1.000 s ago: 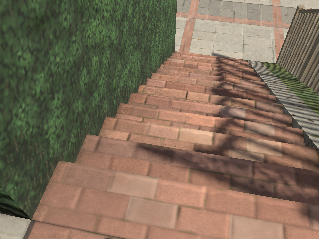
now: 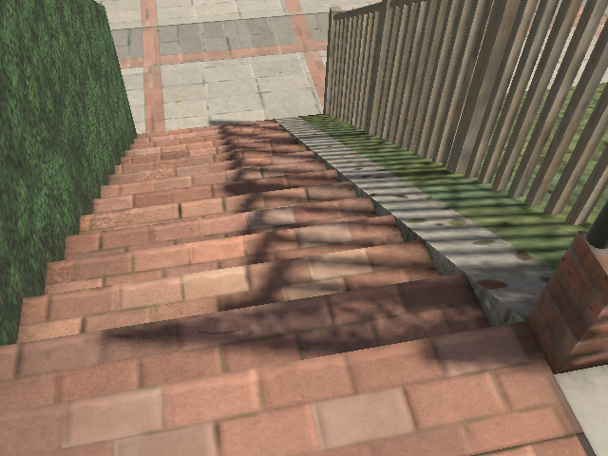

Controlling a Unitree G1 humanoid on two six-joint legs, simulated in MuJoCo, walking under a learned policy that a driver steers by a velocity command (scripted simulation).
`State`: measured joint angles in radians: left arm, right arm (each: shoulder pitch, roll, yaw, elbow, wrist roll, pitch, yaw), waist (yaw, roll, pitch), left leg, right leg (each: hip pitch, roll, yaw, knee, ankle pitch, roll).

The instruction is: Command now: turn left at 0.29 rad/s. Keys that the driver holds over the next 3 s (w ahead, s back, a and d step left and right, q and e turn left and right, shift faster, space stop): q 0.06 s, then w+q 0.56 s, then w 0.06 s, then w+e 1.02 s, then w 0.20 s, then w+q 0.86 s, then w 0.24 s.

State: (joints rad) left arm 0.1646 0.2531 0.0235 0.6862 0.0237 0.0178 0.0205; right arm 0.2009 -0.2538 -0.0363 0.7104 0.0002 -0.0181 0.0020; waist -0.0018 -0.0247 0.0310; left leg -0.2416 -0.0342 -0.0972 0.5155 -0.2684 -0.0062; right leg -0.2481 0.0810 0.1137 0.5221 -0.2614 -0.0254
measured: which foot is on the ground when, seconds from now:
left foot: down 0.00-0.12, up 0.14-0.46, down 0.48-1.00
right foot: down 0.00-0.50, up 0.52-0.98, down 1.00-1.00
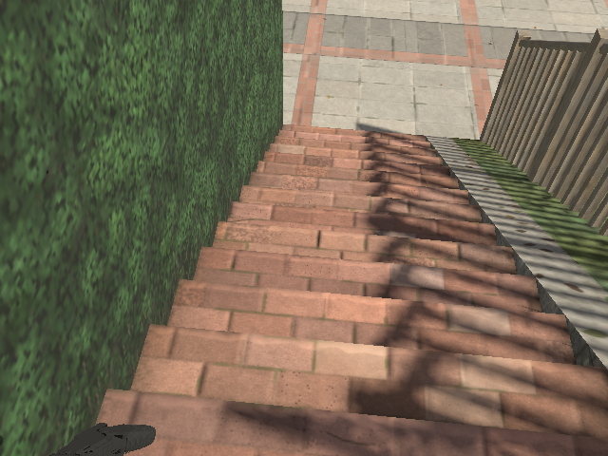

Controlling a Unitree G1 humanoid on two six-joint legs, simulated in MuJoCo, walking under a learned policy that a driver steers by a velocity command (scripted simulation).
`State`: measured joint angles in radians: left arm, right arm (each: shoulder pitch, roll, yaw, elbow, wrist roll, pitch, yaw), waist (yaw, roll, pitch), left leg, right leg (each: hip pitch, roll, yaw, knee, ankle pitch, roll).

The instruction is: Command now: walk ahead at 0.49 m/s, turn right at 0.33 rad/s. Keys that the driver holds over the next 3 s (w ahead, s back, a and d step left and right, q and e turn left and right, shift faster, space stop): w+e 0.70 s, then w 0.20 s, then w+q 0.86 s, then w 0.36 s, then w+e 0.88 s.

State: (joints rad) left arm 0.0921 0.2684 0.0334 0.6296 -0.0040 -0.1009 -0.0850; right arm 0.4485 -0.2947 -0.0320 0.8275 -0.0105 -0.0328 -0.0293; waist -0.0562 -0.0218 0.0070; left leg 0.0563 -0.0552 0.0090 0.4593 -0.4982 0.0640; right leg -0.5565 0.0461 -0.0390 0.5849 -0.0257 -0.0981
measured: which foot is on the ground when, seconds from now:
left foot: down 0.00-0.02, up 0.04-0.44, down 0.46-0.86, up 0.88-1.00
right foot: down 0.00-0.46, up 0.48-0.86, down 0.88-1.00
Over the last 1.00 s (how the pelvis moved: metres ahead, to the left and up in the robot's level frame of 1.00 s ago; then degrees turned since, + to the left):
0.34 0.19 -0.02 20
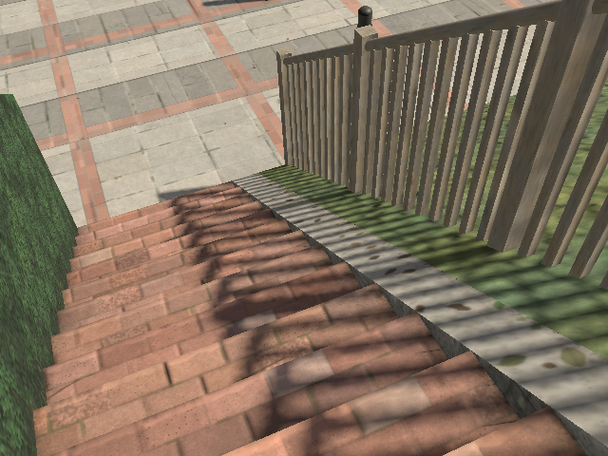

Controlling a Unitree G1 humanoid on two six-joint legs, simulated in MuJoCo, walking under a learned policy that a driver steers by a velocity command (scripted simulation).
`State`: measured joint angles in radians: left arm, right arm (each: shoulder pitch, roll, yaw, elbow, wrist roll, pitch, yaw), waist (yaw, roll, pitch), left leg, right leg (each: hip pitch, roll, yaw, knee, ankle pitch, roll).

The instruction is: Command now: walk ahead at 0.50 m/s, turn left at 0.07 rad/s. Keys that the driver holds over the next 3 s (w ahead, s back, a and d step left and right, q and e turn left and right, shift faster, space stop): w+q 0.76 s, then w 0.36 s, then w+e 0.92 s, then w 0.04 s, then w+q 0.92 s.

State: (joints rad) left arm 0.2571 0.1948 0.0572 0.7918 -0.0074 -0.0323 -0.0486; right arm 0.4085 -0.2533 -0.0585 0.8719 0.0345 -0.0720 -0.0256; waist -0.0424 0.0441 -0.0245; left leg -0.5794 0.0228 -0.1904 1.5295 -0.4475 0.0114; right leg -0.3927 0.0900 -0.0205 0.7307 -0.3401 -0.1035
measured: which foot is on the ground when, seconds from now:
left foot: up 0.00-0.34, down 0.36-0.90, up 0.92-1.00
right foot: down 0.00-0.36, up 0.38-0.88, down 0.90-1.00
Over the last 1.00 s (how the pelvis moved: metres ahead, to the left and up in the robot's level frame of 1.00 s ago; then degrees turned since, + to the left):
0.48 -0.11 -0.19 -29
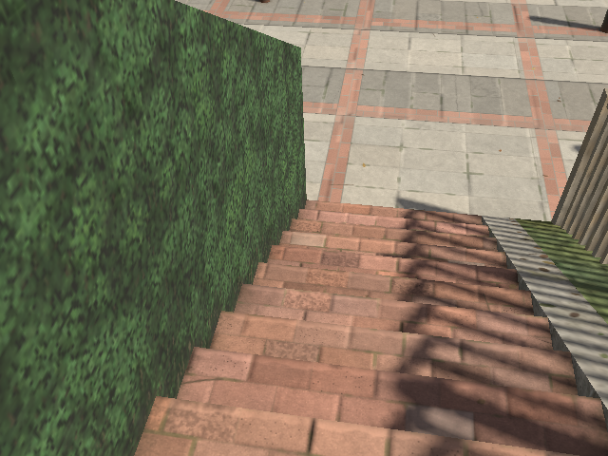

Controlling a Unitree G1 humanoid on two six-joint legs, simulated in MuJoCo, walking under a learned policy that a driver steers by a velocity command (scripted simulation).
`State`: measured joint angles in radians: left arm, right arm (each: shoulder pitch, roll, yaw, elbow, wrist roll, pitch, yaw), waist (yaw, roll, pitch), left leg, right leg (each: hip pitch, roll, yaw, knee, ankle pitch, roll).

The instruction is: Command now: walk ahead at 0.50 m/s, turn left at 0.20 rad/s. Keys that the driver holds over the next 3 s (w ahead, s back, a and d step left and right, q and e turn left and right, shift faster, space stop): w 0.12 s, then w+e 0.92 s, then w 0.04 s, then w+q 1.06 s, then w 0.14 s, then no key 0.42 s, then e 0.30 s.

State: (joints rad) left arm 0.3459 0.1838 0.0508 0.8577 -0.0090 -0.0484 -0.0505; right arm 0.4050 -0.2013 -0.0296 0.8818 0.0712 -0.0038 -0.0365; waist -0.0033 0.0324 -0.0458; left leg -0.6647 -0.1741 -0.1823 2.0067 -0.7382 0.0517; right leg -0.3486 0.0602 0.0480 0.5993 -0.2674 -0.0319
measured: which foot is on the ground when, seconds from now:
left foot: up 0.00-0.44, down 0.46-1.00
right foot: down 0.00-0.46, up 0.48-1.00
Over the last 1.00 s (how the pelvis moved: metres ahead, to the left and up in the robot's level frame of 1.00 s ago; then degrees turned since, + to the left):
0.50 0.13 -0.34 30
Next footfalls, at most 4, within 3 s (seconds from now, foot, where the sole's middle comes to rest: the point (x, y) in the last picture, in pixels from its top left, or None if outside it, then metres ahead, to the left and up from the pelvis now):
0.46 left None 0.39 0.14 -0.94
1.06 right None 0.63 -0.19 -1.12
1.64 left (357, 395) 0.98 -0.11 -1.30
2.14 right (421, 360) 1.21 -0.38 -1.48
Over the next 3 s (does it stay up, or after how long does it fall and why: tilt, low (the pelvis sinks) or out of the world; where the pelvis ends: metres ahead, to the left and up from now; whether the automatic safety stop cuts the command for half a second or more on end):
stays up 1.38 -0.21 -0.90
